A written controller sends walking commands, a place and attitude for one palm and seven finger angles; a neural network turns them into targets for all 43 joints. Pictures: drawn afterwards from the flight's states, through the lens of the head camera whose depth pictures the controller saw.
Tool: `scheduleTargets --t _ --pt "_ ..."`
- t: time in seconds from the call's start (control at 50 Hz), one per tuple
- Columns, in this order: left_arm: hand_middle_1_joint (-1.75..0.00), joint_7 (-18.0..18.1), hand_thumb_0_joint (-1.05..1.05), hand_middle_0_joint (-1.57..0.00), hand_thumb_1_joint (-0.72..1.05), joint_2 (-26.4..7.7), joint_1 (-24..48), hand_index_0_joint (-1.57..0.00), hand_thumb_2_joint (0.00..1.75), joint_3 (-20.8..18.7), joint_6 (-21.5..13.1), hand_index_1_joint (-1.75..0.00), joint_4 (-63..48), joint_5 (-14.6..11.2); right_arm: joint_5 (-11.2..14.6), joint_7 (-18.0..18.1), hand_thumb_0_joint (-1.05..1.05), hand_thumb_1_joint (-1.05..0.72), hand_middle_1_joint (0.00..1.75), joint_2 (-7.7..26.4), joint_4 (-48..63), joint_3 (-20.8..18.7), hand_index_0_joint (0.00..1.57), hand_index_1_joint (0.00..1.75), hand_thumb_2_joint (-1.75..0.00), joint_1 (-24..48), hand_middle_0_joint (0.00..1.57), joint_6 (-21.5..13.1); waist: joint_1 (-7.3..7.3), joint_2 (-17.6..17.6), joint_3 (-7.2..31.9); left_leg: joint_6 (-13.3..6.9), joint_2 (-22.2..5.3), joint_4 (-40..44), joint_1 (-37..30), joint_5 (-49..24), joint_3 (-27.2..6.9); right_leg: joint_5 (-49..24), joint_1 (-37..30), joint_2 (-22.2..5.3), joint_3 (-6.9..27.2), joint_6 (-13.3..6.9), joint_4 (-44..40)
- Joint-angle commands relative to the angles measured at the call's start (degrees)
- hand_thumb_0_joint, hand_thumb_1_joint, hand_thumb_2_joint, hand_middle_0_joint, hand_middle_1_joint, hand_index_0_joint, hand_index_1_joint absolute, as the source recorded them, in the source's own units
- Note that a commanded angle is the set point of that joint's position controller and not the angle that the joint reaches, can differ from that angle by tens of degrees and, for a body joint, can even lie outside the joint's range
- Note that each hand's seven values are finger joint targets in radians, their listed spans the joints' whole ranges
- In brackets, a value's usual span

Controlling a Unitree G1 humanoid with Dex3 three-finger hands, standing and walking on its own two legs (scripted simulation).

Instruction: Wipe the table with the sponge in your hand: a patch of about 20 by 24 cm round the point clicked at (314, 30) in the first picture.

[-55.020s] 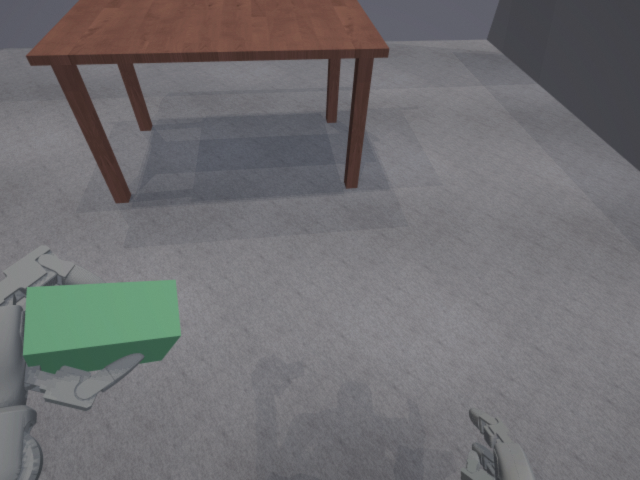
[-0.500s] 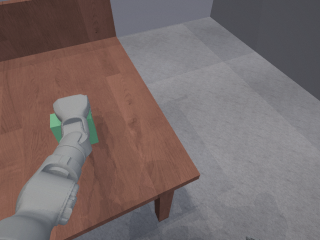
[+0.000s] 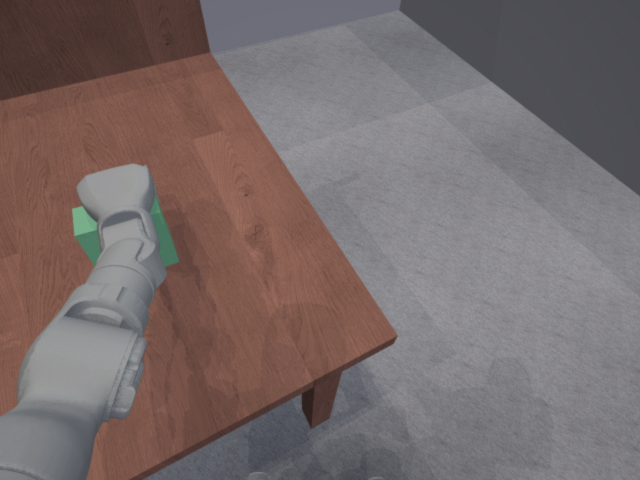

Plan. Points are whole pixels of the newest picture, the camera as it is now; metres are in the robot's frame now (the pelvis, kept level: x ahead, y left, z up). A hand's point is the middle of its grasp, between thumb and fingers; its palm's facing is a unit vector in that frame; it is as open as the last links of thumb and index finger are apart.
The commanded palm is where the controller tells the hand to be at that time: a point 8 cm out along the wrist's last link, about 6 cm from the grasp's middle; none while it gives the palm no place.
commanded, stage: slide back across to the first lane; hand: left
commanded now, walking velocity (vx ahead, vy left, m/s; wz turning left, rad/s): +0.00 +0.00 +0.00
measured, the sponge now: (134, 246) +0.44 +0.26 -0.01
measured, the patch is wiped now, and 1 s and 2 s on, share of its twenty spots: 1.00 1.00 1.00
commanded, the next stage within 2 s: wipe back along the first lane in 0.48 s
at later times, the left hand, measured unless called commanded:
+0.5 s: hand (91, 231) +0.44 +0.30 +0.04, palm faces -0.10 -0.02 -0.99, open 9.6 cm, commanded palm +0.40 +0.30 +0.07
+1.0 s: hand (74, 261) +0.39 +0.31 +0.03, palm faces -0.06 -0.01 -1.00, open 9.7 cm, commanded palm +0.35 +0.29 +0.05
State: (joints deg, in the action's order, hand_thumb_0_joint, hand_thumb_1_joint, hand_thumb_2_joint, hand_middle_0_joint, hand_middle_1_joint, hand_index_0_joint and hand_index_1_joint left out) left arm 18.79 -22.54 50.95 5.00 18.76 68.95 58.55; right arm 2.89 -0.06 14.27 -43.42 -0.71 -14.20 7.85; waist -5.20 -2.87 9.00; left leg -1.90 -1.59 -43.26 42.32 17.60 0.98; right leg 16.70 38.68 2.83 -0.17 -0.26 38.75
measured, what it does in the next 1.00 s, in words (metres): stands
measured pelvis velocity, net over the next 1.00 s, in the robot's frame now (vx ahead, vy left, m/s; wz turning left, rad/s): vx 0.03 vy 0.01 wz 0.03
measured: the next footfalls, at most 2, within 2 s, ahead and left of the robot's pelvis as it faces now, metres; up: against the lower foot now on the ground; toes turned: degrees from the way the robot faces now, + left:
none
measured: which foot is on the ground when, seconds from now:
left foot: down 0.00-1.00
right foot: down 0.00-1.00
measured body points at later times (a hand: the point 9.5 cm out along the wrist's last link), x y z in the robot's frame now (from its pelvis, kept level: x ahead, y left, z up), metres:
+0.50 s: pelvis +0.03 -0.01 +0.01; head +0.08 +0.00 +0.46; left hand +0.44 +0.30 +0.09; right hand +0.12 -0.27 -0.12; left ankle +0.03 +0.10 -0.71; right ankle +0.01 -0.12 -0.71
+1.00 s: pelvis +0.03 +0.01 +0.01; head +0.06 +0.01 +0.46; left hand +0.39 +0.31 +0.09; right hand +0.18 -0.24 -0.11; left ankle +0.03 +0.10 -0.71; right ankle +0.01 -0.12 -0.71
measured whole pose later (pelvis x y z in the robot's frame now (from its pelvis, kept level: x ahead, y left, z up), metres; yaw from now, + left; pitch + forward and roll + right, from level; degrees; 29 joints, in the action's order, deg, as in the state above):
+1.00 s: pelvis +0.03 +0.01 +0.01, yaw +2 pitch +11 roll -2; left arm 16.8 -23.7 27.5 5.2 14.5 46.0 58.1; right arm 4.2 -0.4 14.5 -40.8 -1.1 -9.4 10.8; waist 0.5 -2.5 8.2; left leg -2.3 0.0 -37.8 30.0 18.4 0.2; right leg 17.7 25.7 1.5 -0.9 0.0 32.8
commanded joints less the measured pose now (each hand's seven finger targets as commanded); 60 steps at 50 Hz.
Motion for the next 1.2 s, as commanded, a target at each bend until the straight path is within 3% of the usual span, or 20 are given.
scheduleTargets --t 0.0,0.06,0.16,0.22,0.24,0.26,0.32,0.36,0.54,0.6,0.64,0.66,0.68,0.76,0.88,0.92,0.98,1.04,1.06,1.18 --pt "-1.60 0.88 0.00 -1.20 0.10 -14.85 14.88 -1.20 1.30 -2.72 0.58 -1.60 -4.50 1.95 0.47 0.90 0.00 -0.90 0.30 9.55 5.17 -2.75 0.20 0.30 -0.90 -1.18 0.20 -1.36 0.61 3.77 16.42 -0.72 0.36 6.49 -13.38 -7.07 -2.28 -6.91 -8.68 0.30 -0.96 -2.27 -6.18" --pt "-1.60 0.86 0.00 -1.20 0.10 -17.49 16.74 -1.20 1.30 -3.91 0.81 -1.60 -6.23 2.53 0.70 1.01 0.00 -0.90 0.30 9.52 5.41 -2.61 0.20 0.30 -0.90 -0.51 0.20 -1.54 1.04 1.78 15.93 -0.69 0.43 7.77 -13.87 -6.75 -2.40 -6.11 -9.69 0.05 -0.68 -2.53 -6.84" --pt "-1.60 -0.48 0.00 -1.20 0.10 -16.62 13.66 -1.20 1.30 -3.21 0.06 -1.60 -6.80 2.86 0.73 0.73 0.00 -0.90 0.30 9.25 5.57 -2.73 0.20 0.30 -0.90 -0.59 0.20 -1.68 1.63 -0.60 16.24 -0.60 0.42 8.16 -16.16 -9.02 -2.22 -8.04 -10.70 0.10 -0.74 -2.90 -7.09" --pt "-1.60 -1.69 0.00 -1.20 0.10 -15.78 9.43 -1.20 1.30 -2.70 -1.49 -1.60 -8.20 2.52 0.63 0.66 0.00 -0.90 0.30 9.48 5.89 -3.04 0.20 0.30 -0.90 -1.11 0.20 -1.60 1.85 1.33 17.12 -0.84 0.56 7.77 -17.35 -10.78 -1.83 -10.99 -12.51 0.19 -0.61 -2.72 -7.50" --pt "-1.60 -1.92 0.00 -1.20 0.10 -17.05 7.02 -1.20 1.30 -4.07 -1.90 -1.60 -7.99 2.45 0.69 0.71 0.00 -0.90 0.30 9.53 5.90 -3.18 0.20 0.30 -0.90 -1.07 0.20 -1.44 2.39 2.49 16.98 -0.88 0.69 7.66 -16.96 -11.20 -1.64 -12.15 -13.80 0.03 -0.34 -2.67 -7.77" --pt "-1.60 -2.33 0.00 -1.20 0.10 -16.69 7.74 -1.20 1.30 -4.09 -2.85 -1.60 -10.23 1.71 0.76 0.86 0.00 -0.90 0.30 9.38 6.35 -3.05 0.20 0.30 -0.90 -0.31 0.20 -1.49 2.57 0.83 17.76 -0.79 0.76 8.03 -17.55 -12.25 -1.64 -13.66 -14.64 -0.09 -0.10 -2.86 -7.68" --pt "-1.60 -2.45 0.00 -1.20 0.10 -19.59 3.72 -1.20 1.30 -6.15 -4.20 -1.60 -10.22 2.71 0.61 0.82 0.00 -0.90 0.30 9.99 5.88 -3.29 0.20 0.30 -0.90 -1.05 0.20 -0.97 2.69 3.45 16.34 -1.04 1.11 7.44 -16.76 -13.78 -1.22 -17.53 -16.30 -0.27 0.28 -2.72 -7.68" --pt "-1.60 -2.64 0.00 -1.20 0.10 -17.35 3.02 -1.20 1.30 -5.25 -5.21 -1.60 -12.80 2.76 0.68 0.68 0.00 -0.90 0.30 9.52 6.18 -3.57 0.20 0.30 -0.90 -0.23 0.20 -0.83 2.91 2.01 16.61 -0.93 1.07 7.49 -18.43 -16.60 -1.23 -20.55 -16.67 -0.37 0.23 -3.07 -7.36" --pt "-1.60 -3.08 0.00 -1.20 0.10 -22.38 -3.44 -1.20 1.30 -8.91 -6.28 -1.60 -15.14 2.72 0.80 0.44 0.00 -0.90 0.30 10.53 6.68 -3.71 0.20 0.30 -0.90 1.12 0.20 0.23 3.90 3.05 14.84 -1.15 2.05 7.37 -18.58 -18.83 -0.45 -26.44 -20.40 -0.76 0.77 -2.96 -7.89" --pt "-1.60 -4.21 0.00 -1.20 0.10 -18.16 -3.70 -1.20 1.30 -5.51 -7.03 -1.60 -16.11 2.65 0.94 0.53 0.00 -0.90 0.30 10.25 6.86 -3.83 0.20 0.30 -0.90 1.47 0.20 0.23 2.93 2.37 13.09 -1.23 1.87 7.42 -19.75 -19.27 -0.50 -26.11 -18.69 -0.76 0.20 -3.01 -8.01" --pt "-1.60 -4.84 0.00 -1.20 0.10 -16.55 -6.65 -1.20 1.30 -4.81 -7.70 -1.60 -17.70 2.41 1.05 0.32 0.00 -0.90 0.30 10.10 7.38 -3.98 0.20 0.30 -0.90 2.07 0.20 0.34 3.50 1.60 13.84 -1.19 1.79 7.21 -21.07 -20.45 -0.79 -26.11 -18.51 -0.65 0.24 -3.28 -8.10" --pt "-1.60 -5.39 0.00 -1.20 0.10 -13.17 -6.86 -1.20 1.30 -3.04 -8.45 -1.60 -20.13 1.71 1.09 0.39 0.00 -0.90 0.30 9.44 7.88 -4.17 0.20 0.30 -0.90 2.86 0.20 0.21 3.45 1.14 15.07 -1.19 1.54 7.23 -22.79 -22.60 -0.95 -27.13 -18.63 -0.66 0.12 -3.42 -7.95" --pt "-1.60 -5.44 0.00 -1.20 0.10 -13.23 -9.95 -1.20 1.30 -3.28 -8.58 -1.60 -20.33 1.65 0.97 0.29 0.00 -0.90 0.30 9.76 7.87 -4.29 0.20 0.30 -0.90 2.37 0.20 0.33 3.92 0.72 15.04 -1.14 1.51 6.82 -23.49 -23.00 -1.21 -26.53 -18.17 -0.42 -0.17 -3.52 -7.81" --pt "-1.60 -5.17 0.00 -1.20 0.10 -8.24 -11.91 -1.20 1.30 -1.02 -8.72 -1.60 -25.49 -0.15 1.18 0.28 0.00 -0.90 0.30 9.06 9.00 -4.31 0.20 0.30 -0.90 4.70 0.20 0.58 4.13 2.17 14.99 -0.87 0.98 7.45 -24.59 -24.23 -2.07 -25.02 -17.43 -0.26 -0.82 -3.73 -7.81" --pt "-1.60 -3.47 0.00 -1.20 0.10 -8.42 -17.47 -1.20 1.30 -2.31 -5.12 -1.60 -24.25 -1.15 1.36 0.38 0.00 -0.90 0.30 9.65 8.85 -3.83 0.20 0.30 -0.90 6.36 0.20 1.18 4.93 5.79 10.17 -0.58 1.20 8.93 -22.16 -19.18 -2.55 -20.10 -17.02 -0.18 -1.61 -3.68 -8.34" --pt "-1.60 -3.56 0.00 -1.20 0.10 -7.19 -14.94 -1.20 1.30 -0.37 -3.75 -1.60 -23.70 -0.52 1.49 0.52 0.00 -0.90 0.30 9.51 8.87 -3.48 0.20 0.30 -0.90 7.07 0.20 1.34 4.19 5.92 7.45 -0.57 1.36 9.62 -21.23 -15.97 -2.70 -16.38 -15.12 -0.19 -1.82 -3.65 -8.99" --pt "-1.60 -3.91 0.00 -1.20 0.10 -7.12 -16.65 -1.20 1.30 -0.12 -2.50 -1.60 -23.86 0.19 1.42 0.65 0.00 -0.90 0.30 9.33 9.41 -3.29 0.20 0.30 -0.90 7.58 0.20 1.45 5.34 4.21 8.77 -0.29 1.25 10.20 -22.47 -15.51 -3.33 -13.01 -15.04 0.02 -2.24 -4.10 -8.60" --pt "-1.60 -4.36 0.00 -1.20 0.10 -4.02 -18.47 -1.20 1.30 2.28 -1.89 -1.60 -25.88 0.16 1.38 0.50 0.00 -0.90 0.30 8.70 10.38 -3.04 0.20 0.30 -0.90 8.63 0.20 1.48 5.65 2.69 10.04 -0.07 1.30 9.90 -23.26 -15.80 -3.24 -12.92 -14.97 0.11 -2.22 -4.29 -8.44" --pt "-1.60 -4.71 0.00 -1.20 0.10 -2.47 -18.16 -1.20 1.30 2.93 -1.80 -1.60 -26.78 -0.40 1.46 0.59 0.00 -0.90 0.30 8.39 10.86 -2.93 0.20 0.30 -0.90 9.27 0.20 1.36 5.71 2.62 10.54 0.01 0.99 10.23 -23.63 -16.32 -3.77 -12.42 -14.87 0.22 -2.45 -4.46 -8.21" --pt "-1.60 -4.57 0.00 -1.20 0.10 -2.30 -20.76 -1.20 1.30 2.84 -0.58 -1.60 -29.11 -1.59 1.45 0.99 0.00 -0.90 0.30 8.59 11.62 -2.57 0.20 0.30 -0.90 10.56 0.20 1.49 5.84 4.76 8.65 -0.04 1.23 10.41 -22.71 -13.00 -3.86 -10.36 -15.09 0.24 -2.25 -4.25 -8.64"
